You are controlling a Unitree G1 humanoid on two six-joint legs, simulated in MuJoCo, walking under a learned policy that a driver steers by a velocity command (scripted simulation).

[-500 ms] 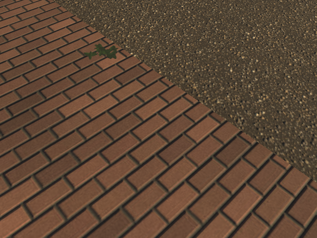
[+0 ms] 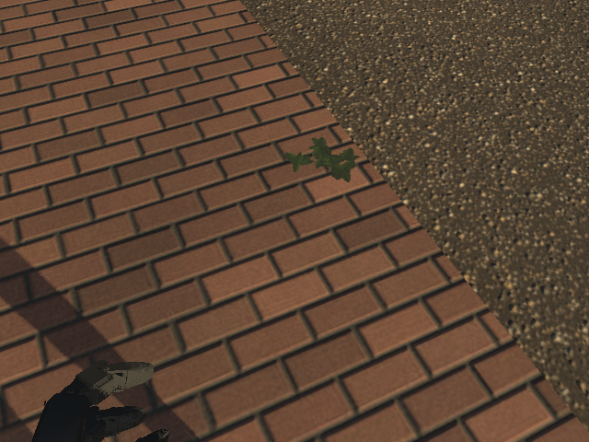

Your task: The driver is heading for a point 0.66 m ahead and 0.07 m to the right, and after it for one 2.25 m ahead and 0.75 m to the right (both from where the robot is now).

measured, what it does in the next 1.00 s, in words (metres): walks ahead: right foot, then left foot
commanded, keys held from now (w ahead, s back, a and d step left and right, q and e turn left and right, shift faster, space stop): w+q+shift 0.10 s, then w+shift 0.30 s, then w+e+shift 0.08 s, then e+shift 0.52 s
